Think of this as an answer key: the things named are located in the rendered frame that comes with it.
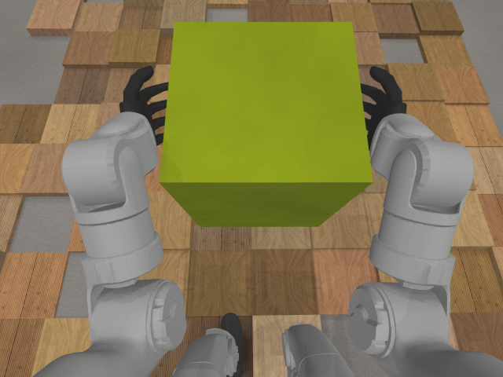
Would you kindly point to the carton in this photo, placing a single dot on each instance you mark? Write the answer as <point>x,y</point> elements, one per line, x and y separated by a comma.
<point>265,124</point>

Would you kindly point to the right robot forearm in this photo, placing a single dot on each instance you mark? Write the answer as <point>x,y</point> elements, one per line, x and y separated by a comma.
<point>428,181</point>

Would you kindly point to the robot left upper arm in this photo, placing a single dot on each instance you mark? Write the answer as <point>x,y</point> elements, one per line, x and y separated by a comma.
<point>131,329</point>

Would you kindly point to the robot right upper arm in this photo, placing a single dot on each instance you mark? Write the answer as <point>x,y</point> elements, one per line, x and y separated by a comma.
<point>406,332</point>

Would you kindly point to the left robot forearm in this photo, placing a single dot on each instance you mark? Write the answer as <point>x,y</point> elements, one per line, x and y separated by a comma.
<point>104,176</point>

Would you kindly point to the robot right hand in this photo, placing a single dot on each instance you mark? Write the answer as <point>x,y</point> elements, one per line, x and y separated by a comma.
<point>387,103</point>

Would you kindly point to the robot left foot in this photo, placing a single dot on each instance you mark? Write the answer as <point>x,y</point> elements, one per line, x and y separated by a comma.
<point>231,323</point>

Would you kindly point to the left robot thigh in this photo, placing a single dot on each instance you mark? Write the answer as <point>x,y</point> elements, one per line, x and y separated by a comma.
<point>212,355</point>

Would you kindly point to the robot left hand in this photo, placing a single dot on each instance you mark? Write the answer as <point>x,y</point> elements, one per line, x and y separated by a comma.
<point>135,101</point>

